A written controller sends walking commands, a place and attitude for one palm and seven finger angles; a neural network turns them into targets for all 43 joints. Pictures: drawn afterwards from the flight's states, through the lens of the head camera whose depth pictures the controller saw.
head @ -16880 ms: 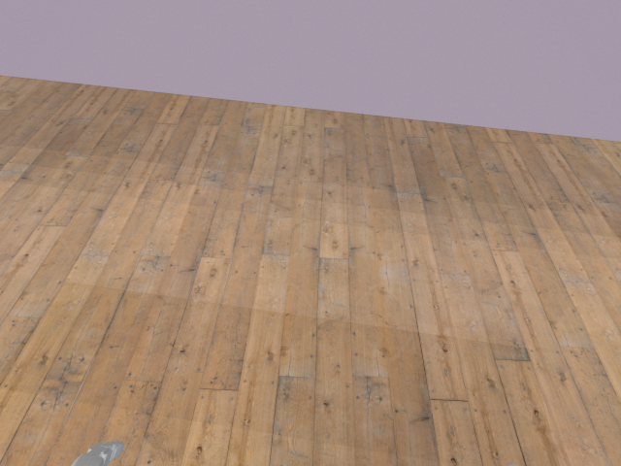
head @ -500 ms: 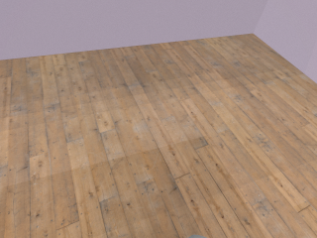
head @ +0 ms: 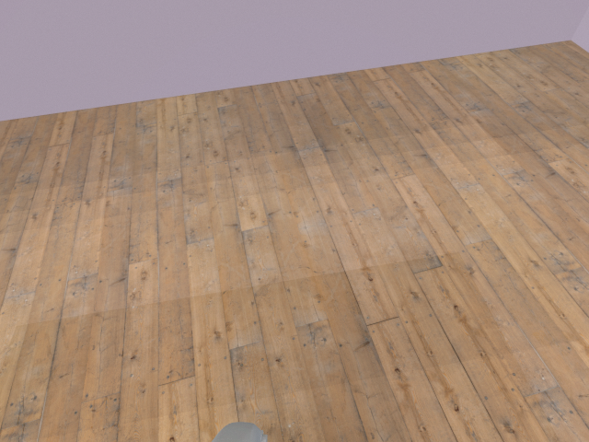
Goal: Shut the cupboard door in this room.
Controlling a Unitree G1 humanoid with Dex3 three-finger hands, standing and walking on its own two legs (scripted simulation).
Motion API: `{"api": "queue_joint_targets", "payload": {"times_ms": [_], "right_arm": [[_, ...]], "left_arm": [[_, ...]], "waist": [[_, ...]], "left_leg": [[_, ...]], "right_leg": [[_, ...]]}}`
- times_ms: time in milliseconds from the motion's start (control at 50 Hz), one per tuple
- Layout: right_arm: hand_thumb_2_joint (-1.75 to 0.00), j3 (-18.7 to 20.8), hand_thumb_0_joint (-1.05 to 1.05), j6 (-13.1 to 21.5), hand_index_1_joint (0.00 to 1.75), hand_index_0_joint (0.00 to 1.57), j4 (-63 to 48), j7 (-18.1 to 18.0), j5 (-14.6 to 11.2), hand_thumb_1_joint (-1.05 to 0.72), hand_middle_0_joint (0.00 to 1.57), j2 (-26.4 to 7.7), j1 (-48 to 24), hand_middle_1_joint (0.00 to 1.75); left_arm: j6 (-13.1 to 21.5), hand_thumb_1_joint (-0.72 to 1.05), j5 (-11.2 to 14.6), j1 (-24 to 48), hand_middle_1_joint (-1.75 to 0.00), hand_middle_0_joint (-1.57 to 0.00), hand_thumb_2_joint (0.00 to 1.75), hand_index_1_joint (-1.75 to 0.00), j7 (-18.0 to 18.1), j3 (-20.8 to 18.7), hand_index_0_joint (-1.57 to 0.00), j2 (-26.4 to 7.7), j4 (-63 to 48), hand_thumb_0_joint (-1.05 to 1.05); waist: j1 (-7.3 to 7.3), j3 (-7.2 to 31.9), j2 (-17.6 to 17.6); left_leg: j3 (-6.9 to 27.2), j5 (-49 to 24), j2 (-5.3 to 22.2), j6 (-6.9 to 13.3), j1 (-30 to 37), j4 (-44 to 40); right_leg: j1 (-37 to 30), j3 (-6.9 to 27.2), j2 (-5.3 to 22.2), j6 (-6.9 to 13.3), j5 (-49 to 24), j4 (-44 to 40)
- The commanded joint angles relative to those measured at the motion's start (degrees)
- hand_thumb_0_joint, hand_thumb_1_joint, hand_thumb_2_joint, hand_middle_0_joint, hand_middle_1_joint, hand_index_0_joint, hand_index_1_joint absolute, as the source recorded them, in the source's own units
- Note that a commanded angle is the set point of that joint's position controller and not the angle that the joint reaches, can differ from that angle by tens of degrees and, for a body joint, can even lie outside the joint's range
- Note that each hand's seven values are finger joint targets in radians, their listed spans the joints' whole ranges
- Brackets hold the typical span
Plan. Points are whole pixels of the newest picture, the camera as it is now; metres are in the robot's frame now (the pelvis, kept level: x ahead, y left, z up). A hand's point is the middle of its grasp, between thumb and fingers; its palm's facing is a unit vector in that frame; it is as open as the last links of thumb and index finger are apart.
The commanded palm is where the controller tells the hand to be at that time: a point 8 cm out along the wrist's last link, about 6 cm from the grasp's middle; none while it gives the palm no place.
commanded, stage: turn or walk to find it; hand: left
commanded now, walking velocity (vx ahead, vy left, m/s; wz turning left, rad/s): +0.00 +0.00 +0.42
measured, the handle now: out of the picture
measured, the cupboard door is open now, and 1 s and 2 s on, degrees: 77 77 77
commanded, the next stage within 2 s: stand and wait in 0.98 s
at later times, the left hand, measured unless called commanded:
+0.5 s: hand out of the picture -0.01 +0.27 -0.17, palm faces +0.24 -0.94 -0.25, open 7.4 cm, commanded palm none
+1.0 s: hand out of the picture -0.05 +0.18 -0.15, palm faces +0.42 -0.86 -0.27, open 7.4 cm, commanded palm none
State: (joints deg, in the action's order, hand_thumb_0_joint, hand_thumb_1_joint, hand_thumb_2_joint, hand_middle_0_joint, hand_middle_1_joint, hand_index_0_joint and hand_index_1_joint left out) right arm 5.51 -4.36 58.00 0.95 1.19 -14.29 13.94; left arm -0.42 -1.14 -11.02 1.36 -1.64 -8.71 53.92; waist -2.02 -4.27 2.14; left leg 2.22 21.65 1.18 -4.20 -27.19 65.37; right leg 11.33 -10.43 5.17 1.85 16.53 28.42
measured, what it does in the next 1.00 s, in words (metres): steps on the spot, turning left: left foot, then right foot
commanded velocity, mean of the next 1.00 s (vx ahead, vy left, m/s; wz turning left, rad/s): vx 0.00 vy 0.00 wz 0.39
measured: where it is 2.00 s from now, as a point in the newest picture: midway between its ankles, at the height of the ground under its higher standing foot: outside the picture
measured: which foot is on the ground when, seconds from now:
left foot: up 0.00-0.20, down 0.22-0.72, up 0.74-1.00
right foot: down 0.00-0.24, up 0.26-0.68, down 0.70-1.00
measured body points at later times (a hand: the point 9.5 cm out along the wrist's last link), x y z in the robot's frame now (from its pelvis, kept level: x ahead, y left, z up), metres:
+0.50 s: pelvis -0.02 +0.05 +0.00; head +0.00 +0.07 +0.45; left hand -0.02 +0.32 -0.15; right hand +0.12 -0.17 -0.13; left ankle -0.03 +0.15 -0.74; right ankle -0.01 -0.11 -0.67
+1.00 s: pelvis -0.04 -0.02 +0.00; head +0.00 -0.04 +0.45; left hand -0.07 +0.22 -0.13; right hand +0.08 -0.25 -0.17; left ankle -0.14 +0.12 -0.64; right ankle +0.00 -0.09 -0.74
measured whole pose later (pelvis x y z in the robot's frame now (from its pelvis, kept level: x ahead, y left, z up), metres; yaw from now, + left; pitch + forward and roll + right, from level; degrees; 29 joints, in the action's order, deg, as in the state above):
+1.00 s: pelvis -0.04 -0.02 +0.00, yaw +25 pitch -1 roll +3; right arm 5.7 -4.7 58.6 1.0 1.3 -14.4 14.8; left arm -0.4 -1.0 -12.3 1.5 -1.9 -8.7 53.9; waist -1.5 -3.7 2.1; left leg 2.8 19.9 1.6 -4.5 -26.7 65.9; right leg 12.0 -11.6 5.1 2.6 14.9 27.4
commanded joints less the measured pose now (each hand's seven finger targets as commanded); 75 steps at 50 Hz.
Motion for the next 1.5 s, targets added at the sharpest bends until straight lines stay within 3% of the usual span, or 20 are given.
{"api": "queue_joint_targets", "payload": {"times_ms": [0,100,180,220,240,340,520,640,660,700,720,760,840,1040,1100,1140,1180,1240,1340,1480], "right_arm": [[-0.9,-0.5,0.0,1.4,0.3,0.2,-4.9,-0.3,-0.2,-0.9,0.2,-2.3,-4.7,0.3],[-0.9,-1.4,0.0,2.3,0.3,0.2,-5.9,-0.4,-0.8,-0.9,0.2,-1.5,-6.6,0.3],[-0.9,-0.9,0.0,3.3,0.3,0.2,-4.7,-0.4,-0.6,-0.9,0.2,-4.3,-0.9,0.3],[-0.9,1.2,0.0,3.7,0.3,0.2,-4.4,-1.0,-0.2,-0.9,0.2,-13.5,3.4,0.3],[-0.9,1.0,0.0,3.2,0.3,0.2,-3.8,-1.1,0.0,-0.9,0.2,-13.4,3.9,0.3],[-0.9,-0.7,0.0,3.9,0.3,0.2,-6.1,-2.1,0.0,-0.9,0.2,-8.3,-4.8,0.3],[-0.9,0.2,0.0,3.7,0.3,0.2,-6.0,-1.7,0.2,-0.9,0.2,-8.5,-0.6,0.3],[-0.9,0.6,0.0,3.1,0.3,0.2,-6.7,-1.5,0.1,-0.9,0.2,-8.2,-3.1,0.3],[-0.9,0.6,0.0,3.1,0.3,0.2,-6.8,-1.4,-0.2,-0.9,0.2,-7.1,-3.1,0.3],[-0.9,-0.2,0.0,3.1,0.3,0.2,-8.9,-1.0,-0.7,-0.9,0.2,-1.3,-3.1,0.3],[-0.9,0.6,0.0,2.3,0.3,0.2,-8.7,-1.1,-0.2,-0.9,0.2,-4.2,-4.0,0.3],[-0.9,1.2,0.0,0.9,0.3,0.2,-5.5,-0.6,0.2,-0.9,0.2,-4.5,-1.3,0.3],[-0.9,0.7,0.0,0.9,0.3,0.2,-3.0,0.0,0.2,-0.9,0.2,-2.9,2.8,0.3],[-0.9,-1.5,0.0,1.9,0.3,0.2,-3.7,-0.9,-0.4,-0.9,0.2,-0.4,-5.1,0.3],[-0.9,-2.4,0.0,3.2,0.3,0.2,-1.8,-1.5,-0.7,-0.9,0.2,0.8,-1.9,0.3],[-0.9,-2.5,0.0,4.3,0.3,0.2,0.6,-1.8,-0.8,-0.9,0.2,-0.3,2.6,0.3],[-0.9,-1.6,0.0,5.3,0.3,0.2,0.5,-2.7,-0.5,-0.9,0.2,-6.3,1.8,0.3],[-0.9,-1.7,0.0,4.8,0.3,0.2,0.2,-4.0,0.2,-0.9,0.2,-6.7,-1.6,0.3],[-0.9,-1.1,0.0,4.2,0.3,0.2,-2.3,-3.7,0.2,-0.9,0.2,-5.7,-5.7,0.3],[-0.9,1.0,0.0,3.7,0.3,0.2,-3.6,-2.9,0.4,-0.9,0.2,-7.4,-5.7,0.3]], "left_arm": [[1.3,0.9,-0.3,-4.6,-0.3,-0.2,0.9,-0.3,0.7,-3.2,-0.2,-12.3,-2.3,0.0],[0.6,0.9,-0.7,-5.5,-0.3,-0.2,0.9,-0.3,0.4,-4.0,-0.2,-15.0,-1.1,0.0],[-0.1,0.9,0.3,-3.2,-0.3,-0.2,0.9,-0.3,0.2,-4.0,-0.2,-14.5,-1.3,0.0],[-0.9,0.9,0.5,-1.4,-0.3,-0.2,0.9,-0.3,-0.1,-2.2,-0.2,-8.4,-4.3,0.0],[-1.5,0.9,0.3,0.5,-0.3,-0.2,0.9,-0.3,0.1,-2.4,-0.2,-9.8,-4.6,0.0],[-1.7,0.9,0.1,-0.8,-0.3,-0.2,0.9,-0.3,-0.8,-2.9,-0.2,-10.0,-1.4,0.0],[-1.5,0.9,0.4,3.1,-0.3,-0.2,0.9,-0.3,-0.4,-2.4,-0.2,-8.9,-3.9,0.0],[-0.4,0.9,1.0,-2.7,-0.3,-0.2,0.9,-0.3,-0.1,-2.3,-0.2,-8.5,-2.9,0.0],[0.2,0.9,0.8,-4.8,-0.3,-0.2,0.9,-0.3,0.0,-2.6,-0.2,-9.6,-2.4,0.0],[1.0,0.9,-0.5,-6.3,-0.3,-0.2,0.9,-0.3,0.7,-4.2,-0.2,-17.9,-2.8,0.0],[0.6,0.9,0.1,-5.5,-0.3,-0.2,0.9,-0.3,0.7,-3.7,-0.2,-17.4,-3.7,0.0],[0.7,0.9,0.4,1.8,-0.3,-0.2,0.9,-0.3,0.8,-3.5,-0.2,-13.4,-5.3,0.0],[1.4,0.9,0.5,1.9,-0.3,-0.2,0.9,-0.3,0.5,-2.4,-0.2,-10.1,-5.4,0.0],[1.4,0.9,-0.8,-8.2,-0.3,-0.2,0.9,-0.3,0.6,-2.5,-0.2,-11.8,0.3,0.0],[1.4,0.9,-0.7,-6.8,-0.3,-0.2,0.9,-0.3,0.4,-2.0,-0.2,-11.3,2.5,0.0],[1.1,0.9,0.2,-4.2,-0.3,-0.2,0.9,-0.3,0.3,-1.8,-0.2,-10.7,3.0,0.0],[0.5,0.9,0.9,-6.2,-0.3,-0.2,0.9,-0.3,0.0,-1.1,-0.2,-6.9,2.8,0.0],[-1.5,0.9,0.4,-2.3,-0.3,-0.2,0.9,-0.3,-0.6,-1.6,-0.2,-6.5,3.2,0.0],[-2.7,0.9,0.2,-5.0,-0.3,-0.2,0.9,-0.3,-1.3,-3.0,-0.2,-6.4,3.8,0.0],[-1.7,0.9,-0.1,-4.5,-0.3,-0.2,0.9,-0.3,-2.0,-3.2,-0.2,-5.8,0.6,0.0]], "waist": [[4.11,3.4,-11.8],[5.02,5.6,-13.7],[0.76,8.3,-7.5],[-1.58,8.6,15.9],[-1.99,7.8,9.5],[1.81,4.2,7.2],[-0.11,5.1,6.5],[2.86,7.6,6.9],[3.88,8.7,3.6],[5.02,6.9,-19.9],[5.02,6.0,-14.9],[1.6,0.1,-12.8],[0.36,1.8,-10.8],[5.54,4.5,-11.7],[4.13,6.7,-13.1],[1.31,8.1,-9.9],[1.91,9.2,4.6],[0.72,0.8,13.7],[3.0,-1.5,7.5],[2.52,2.8,8.4]], "left_leg": [[-2.4,3.7,1.2,-0.6,-3.4,-7.5],[-6.1,5.0,0.5,0.6,3.7,-22.5],[-5.9,-13.5,1.5,2.4,19.6,-42.0],[18.6,-44.4,21.9,13.2,28.4,-46.3],[15.2,-38.3,23.2,16.0,23.8,-45.8],[7.8,-31.4,12.6,12.4,20.0,-46.7],[13.4,-27.5,12.5,14.2,20.5,-46.7],[15.2,-28.2,9.1,12.0,13.2,-40.9],[13.8,-23.3,6.7,9.6,9.3,-37.6],[0.8,10.2,-5.8,2.5,-7.6,-16.9],[3.2,11.9,-3.4,2.9,-5.0,-7.0],[4.4,4.4,-1.7,2.7,-4.2,2.9],[1.2,-3.6,-0.7,0.6,-5.4,5.9],[-3.3,4.6,0.9,0.4,2.2,-16.8],[-5.7,0.8,0.3,1.4,11.3,-31.3],[-5.9,-12.5,0.8,2.1,22.5,-44.5],[4.7,-26.0,12.9,6.5,29.6,-45.0],[5.1,-33.7,19.5,12.8,20.6,-48.9],[-2.4,-32.9,17.1,12.7,19.2,-46.0],[-5.6,-30.2,18.3,11.2,21.6,-39.2]], "right_leg": [[-8.0,9.3,14.7,5.7,-26.8,-7.9],[-9.1,7.6,15.8,6.2,-31.6,-3.6],[-0.5,2.1,12.7,0.0,-21.4,6.4],[19.6,1.5,1.5,-6.2,21.5,26.7],[17.4,5.6,2.2,-5.3,21.0,32.2],[19.0,8.5,1.4,-6.2,7.4,35.7],[16.8,9.2,-0.4,-6.9,8.9,25.0],[1.3,7.2,-3.3,-5.7,0.6,2.3],[-5.4,7.9,-2.0,-5.5,-5.4,-6.0],[-12.1,29.6,20.6,3.2,-12.6,-12.7],[-3.5,28.0,23.0,6.7,-12.7,-13.1],[5.4,22.3,16.9,4.5,1.6,-16.3],[-0.7,10.6,11.1,2.1,-9.9,-12.6],[-6.9,11.5,14.0,6.4,-25.5,-9.1],[-5.4,12.1,11.2,6.1,-25.6,-7.4],[-0.4,10.1,7.3,2.5,-20.7,-3.7],[8.8,7.7,1.1,-1.9,-8.3,2.7],[13.3,8.4,-1.1,-3.8,13.6,19.8],[16.6,9.1,-1.5,-4.4,11.0,30.8],[9.8,4.4,-2.1,-4.4,7.1,13.0]]}}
